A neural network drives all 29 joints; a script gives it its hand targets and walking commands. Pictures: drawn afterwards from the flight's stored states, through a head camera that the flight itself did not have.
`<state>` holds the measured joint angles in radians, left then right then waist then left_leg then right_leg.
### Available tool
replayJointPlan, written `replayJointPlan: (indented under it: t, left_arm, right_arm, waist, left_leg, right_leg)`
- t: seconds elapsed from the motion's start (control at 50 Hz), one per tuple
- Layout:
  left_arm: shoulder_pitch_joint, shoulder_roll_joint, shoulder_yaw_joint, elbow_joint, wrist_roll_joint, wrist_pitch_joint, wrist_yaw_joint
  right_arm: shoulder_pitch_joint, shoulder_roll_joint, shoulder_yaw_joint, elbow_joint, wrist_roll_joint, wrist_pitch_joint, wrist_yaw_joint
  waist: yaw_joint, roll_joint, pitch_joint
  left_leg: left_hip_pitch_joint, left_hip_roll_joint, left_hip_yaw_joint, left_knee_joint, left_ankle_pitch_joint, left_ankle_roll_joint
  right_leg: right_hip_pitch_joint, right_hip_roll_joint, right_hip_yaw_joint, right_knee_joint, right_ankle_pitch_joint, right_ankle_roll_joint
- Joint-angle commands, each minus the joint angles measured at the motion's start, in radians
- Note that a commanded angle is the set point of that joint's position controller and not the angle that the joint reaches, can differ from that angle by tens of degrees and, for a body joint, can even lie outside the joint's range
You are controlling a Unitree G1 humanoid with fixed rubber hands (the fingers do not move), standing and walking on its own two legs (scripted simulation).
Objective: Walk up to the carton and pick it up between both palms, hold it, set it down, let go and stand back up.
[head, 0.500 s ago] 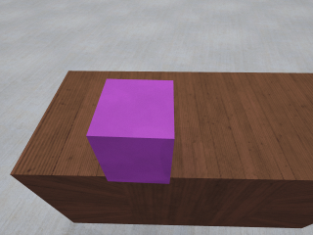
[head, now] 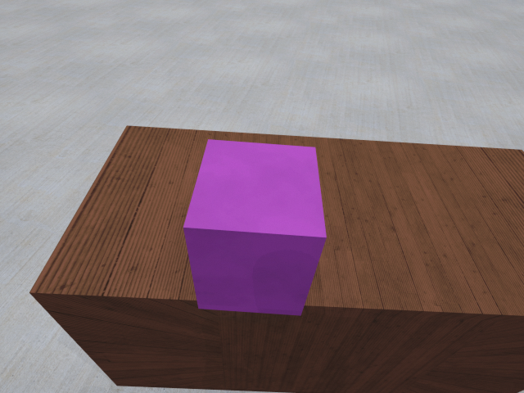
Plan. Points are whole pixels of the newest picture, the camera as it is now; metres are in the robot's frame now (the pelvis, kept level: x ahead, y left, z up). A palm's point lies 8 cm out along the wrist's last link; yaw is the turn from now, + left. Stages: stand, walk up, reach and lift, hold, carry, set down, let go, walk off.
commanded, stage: walk up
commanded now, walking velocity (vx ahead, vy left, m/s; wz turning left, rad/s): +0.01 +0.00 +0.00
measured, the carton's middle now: (255, 229) +0.42 +0.03 +0.00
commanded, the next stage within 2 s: none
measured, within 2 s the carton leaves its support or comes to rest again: neither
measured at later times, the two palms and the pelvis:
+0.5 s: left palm out of the picture -0.03 +0.19 -0.15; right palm out of the picture -0.01 -0.22 -0.14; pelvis +0.01 -0.01 +0.00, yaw +1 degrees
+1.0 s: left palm out of the picture -0.02 +0.18 -0.15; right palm out of the picture -0.02 -0.22 -0.14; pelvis +0.01 -0.02 +0.00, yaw +1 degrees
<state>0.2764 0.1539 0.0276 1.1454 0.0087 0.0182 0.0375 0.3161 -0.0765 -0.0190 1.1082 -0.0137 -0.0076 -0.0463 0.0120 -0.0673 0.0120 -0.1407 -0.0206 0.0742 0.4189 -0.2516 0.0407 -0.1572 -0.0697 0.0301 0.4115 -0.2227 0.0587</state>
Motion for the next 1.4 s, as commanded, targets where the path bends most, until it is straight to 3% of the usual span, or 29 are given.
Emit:
replayJointPlan:
  t: [0.0,0.08,0.14,0.18,0.24,0.28,0.32,0.42,0.52,0.58,0.66,0.7,0.82,0.92,0.98,1.0,1.02,1.04,1.08,1.14,1.2,1.24,1.26,1.28,1.3,1.32,1.34,1.36,1.38]
  left_arm:
    - [0.094,0.006,-0.009,0.008,-0.003,-0.003,0.003]
    - [0.085,0.018,-0.005,0.026,0.005,-0.011,0.001]
    - [0.08,0.032,-0.011,0.022,0.006,-0.019,0.007]
    - [0.1,0.01,-0.013,0.034,-0.003,-0.026,0.005]
    - [0.115,0.022,-0.013,0.031,-0.003,-0.033,0.008]
    - [0.101,0.037,-0.014,0.029,-0.005,-0.036,0.011]
    - [0.112,0.037,-0.012,0.035,-0.009,-0.043,0.012]
    - [0.099,0.013,-0.018,0.033,-0.002,-0.036,0.008]
    - [0.13,0.04,-0.002,0.045,0.0,-0.041,0.013]
    - [0.108,0.015,-0.012,0.034,-0.004,-0.031,0.015]
    - [0.113,0.019,-0.007,0.033,0.002,-0.031,0.013]
    - [0.1,0.026,-0.003,0.035,0.004,-0.027,0.01]
    - [0.089,0.017,-0.008,0.03,-0.002,-0.029,0.01]
    - [0.111,0.03,0.0,0.041,0.005,-0.021,0.009]
    - [0.107,0.015,-0.006,0.025,0.002,-0.022,0.008]
    - [0.079,0.024,-0.01,0.032,0.006,-0.025,0.009]
    - [0.147,0.158,0.039,0.0,0.024,-0.022,0.028]
    - [0.213,0.23,0.062,0.008,0.033,-0.014,0.038]
    - [0.212,0.206,0.058,0.015,0.034,-0.008,0.038]
    - [0.094,0.158,0.062,-0.032,0.04,-0.023,0.04]
    - [-0.035,0.147,0.059,-0.064,0.047,-0.013,0.036]
    - [-0.042,0.112,0.051,-0.06,0.035,-0.009,0.026]
    - [0.018,0.053,0.041,-0.026,0.02,-0.003,0.015]
    - [0.083,0.016,0.029,0.009,0.009,0.011,0.014]
    - [0.147,-0.008,0.029,-0.006,0.007,0.024,0.019]
    - [0.176,0.002,0.029,-0.012,0.017,0.04,0.019]
    - [0.141,0.037,0.031,-0.046,0.013,0.043,0.012]
    - [0.056,0.038,0.026,-0.054,0.004,0.043,-0.003]
    - [0.003,0.077,0.029,-0.055,0.007,0.038,-0.017]
  right_arm:
    - [0.075,-0.133,-0.021,-0.016,0.004,-0.016,0.007]
    - [0.104,-0.141,-0.027,-0.014,0.003,-0.024,0.011]
    - [0.083,-0.12,-0.021,-0.017,0.007,-0.025,0.011]
    - [0.08,-0.142,-0.025,-0.024,0.003,-0.027,0.014]
    - [0.106,-0.124,-0.024,-0.012,0.0,-0.034,0.016]
    - [0.114,-0.093,-0.018,0.005,0.003,-0.032,0.014]
    - [0.126,-0.112,-0.02,0.009,0.004,-0.037,0.012]
    - [0.111,-0.097,-0.023,0.014,0.008,-0.016,0.011]
    - [0.102,-0.102,-0.019,0.023,0.006,-0.023,0.006]
    - [0.106,-0.103,-0.02,0.024,0.007,-0.018,0.011]
    - [0.109,-0.121,-0.011,0.032,0.005,-0.023,0.003]
    - [0.106,-0.123,-0.012,0.03,0.01,-0.02,0.005]
    - [0.092,-0.094,-0.011,0.039,0.01,-0.016,0.005]
    - [0.079,-0.115,-0.013,0.026,0.005,-0.021,0.003]
    - [0.1,-0.112,-0.005,0.038,0.009,-0.024,0.007]
    - [0.116,-0.092,-0.015,0.028,0.009,-0.023,0.006]
    - [0.085,-0.269,-0.062,0.024,-0.013,0.008,0.0]
    - [0.055,-0.222,-0.057,-0.001,-0.029,0.023,0.004]
    - [0.033,-0.161,-0.048,-0.047,-0.029,0.039,0.013]
    - [0.023,-0.12,-0.055,-0.089,-0.01,0.03,0.02]
    - [0.07,-0.115,-0.05,-0.084,-0.006,0.026,0.028]
    - [0.139,-0.117,-0.052,-0.052,0.009,0.009,0.021]
    - [0.203,-0.108,-0.045,-0.047,0.007,-0.012,0.018]
    - [0.246,-0.191,-0.061,-0.048,-0.002,-0.035,0.017]
    - [0.224,-0.291,-0.079,-0.077,-0.008,-0.038,0.018]
    - [0.136,-0.301,-0.061,-0.105,-0.002,-0.024,0.018]
    - [0.054,-0.265,-0.057,-0.103,-0.005,-0.01,0.022]
    - [0.012,-0.217,-0.047,-0.113,-0.013,-0.004,0.032]
    - [0.0,-0.157,-0.026,-0.116,-0.004,-0.008,0.031]
  waist:
    - [-0.001,0.235,0.145]
    - [-0.004,0.044,0.106]
    - [-0.006,0.088,0.105]
    - [-0.001,-0.001,0.072]
    - [-0.012,0.098,0.062]
    - [-0.022,0.017,0.06]
    - [-0.019,0.063,0.014]
    - [-0.025,0.066,0.12]
    - [-0.01,0.076,0.028]
    - [-0.03,0.095,0.077]
    - [-0.017,0.056,0.061]
    - [-0.024,0.011,0.071]
    - [-0.028,0.103,0.114]
    - [-0.007,0.031,0.081]
    - [-0.018,0.123,0.093]
    - [-0.026,0.045,0.084]
    - [0.048,0.226,0.07]
    - [0.075,0.06,0.079]
    - [0.083,-0.169,0.084]
    - [0.038,-0.243,0.048]
    - [-0.033,-0.205,0.076]
    - [-0.054,-0.194,0.042]
    - [-0.094,-0.117,-0.016]
    - [-0.104,0.108,-0.036]
    - [-0.046,0.351,0.002]
    - [-0.002,0.405,0.081]
    - [-0.006,0.487,0.092]
    - [-0.024,0.487,0.189]
    - [-0.028,0.386,0.22]
  left_leg:
    - [-0.08,0.156,-0.157,-0.229,-0.049,0.008]
    - [-0.083,0.156,-0.176,-0.225,-0.046,0.014]
    - [-0.108,0.135,-0.172,-0.228,-0.056,0.009]
    - [-0.075,0.137,-0.167,-0.194,0.029,0.016]
    - [-0.038,0.119,-0.116,-0.157,0.12,0.007]
    - [0.011,0.107,-0.107,-0.124,0.175,0.0]
    - [0.061,0.12,-0.106,-0.085,0.355,0.008]
    - [-0.013,0.1,-0.084,-0.101,0.155,-0.008]
    - [0.049,0.117,-0.087,-0.075,0.298,0.001]
    - [-0.038,0.104,-0.101,-0.091,0.163,0.001]
    - [-0.021,0.113,-0.088,-0.074,0.279,-0.01]
    - [-0.029,0.111,-0.094,-0.093,0.147,-0.019]
    - [-0.02,0.118,-0.086,-0.085,0.209,-0.018]
    - [-0.019,0.111,-0.095,-0.108,0.166,-0.016]
    - [-0.035,0.118,-0.087,-0.098,0.152,-0.02]
    - [-0.012,0.123,-0.1,-0.092,0.192,-0.017]
    - [-0.159,0.051,0.032,0.069,-0.005,-0.038]
    - [-0.27,0.03,0.045,0.197,-0.118,-0.064]
    - [-0.326,0.067,-0.041,0.449,-0.26,-0.054]
    - [-0.295,0.104,-0.107,0.49,-0.238,-0.065]
    - [-0.208,0.094,-0.094,0.287,-0.173,-0.077]
    - [0.01,0.053,-0.017,0.003,0.077,-0.072]
    - [0.159,0.061,-0.032,-0.117,0.157,-0.075]
    - [0.223,0.151,-0.141,-0.155,0.117,-0.098]
    - [0.117,0.351,-0.366,-0.193,0.067,-0.098]
    - [-0.181,0.415,-0.413,-0.292,-0.249,-0.023]
    - [-0.323,0.403,-0.469,-0.361,-0.467,0.043]
    - [-0.38,0.316,-0.4,-0.377,-0.488,0.042]
    - [-0.336,0.229,-0.269,-0.341,-0.326,0.012]
  right_leg:
    - [-0.063,-0.02,-0.01,-0.042,0.05,-0.018]
    - [-0.021,-0.015,-0.03,-0.047,0.07,-0.007]
    - [-0.004,-0.039,-0.024,-0.052,0.078,-0.01]
    - [0.008,-0.039,-0.02,-0.058,0.092,-0.012]
    - [0.014,-0.059,-0.004,-0.063,0.143,-0.01]
    - [-0.024,-0.055,0.009,-0.065,0.156,-0.022]
    - [-0.006,-0.048,-0.004,-0.044,0.231,-0.02]
    - [-0.067,-0.044,0.001,-0.066,0.143,-0.025]
    - [-0.014,-0.046,-0.008,-0.051,0.211,-0.041]
    - [0.003,-0.043,0.003,-0.073,0.139,-0.026]
    - [0.044,-0.049,-0.004,-0.062,0.27,-0.034]
    - [0.018,-0.033,-0.01,-0.072,0.171,-0.039]
    - [-0.013,-0.036,0.003,-0.066,0.187,-0.037]
    - [0.015,-0.029,-0.013,-0.059,0.17,-0.029]
    - [0.002,-0.035,-0.011,-0.069,0.17,-0.029]
    - [0.013,-0.045,-0.007,-0.057,0.191,-0.029]
    - [0.069,-0.2,0.151,-0.042,0.147,-0.078]
    - [0.1,-0.309,0.317,-0.101,0.117,-0.141]
    - [0.023,-0.427,0.461,-0.194,0.121,-0.256]
    - [-0.019,-0.324,0.285,-0.159,0.3,-0.193]
    - [-0.108,-0.189,0.113,-0.145,0.08,-0.082]
    - [-0.191,-0.093,0.016,-0.032,0.14,-0.042]
    - [-0.233,-0.004,-0.034,0.075,-0.015,-0.027]
    - [-0.328,0.057,-0.078,0.224,-0.227,-0.032]
    - [-0.419,0.061,-0.058,0.374,-0.418,-0.009]
    - [-0.263,0.019,0.004,0.406,-0.348,-0.01]
    - [-0.185,0.004,0.006,0.433,-0.323,-0.015]
    - [-0.177,-0.017,0.005,0.452,-0.276,-0.018]
    - [-0.167,-0.014,-0.012,0.427,-0.214,-0.023]
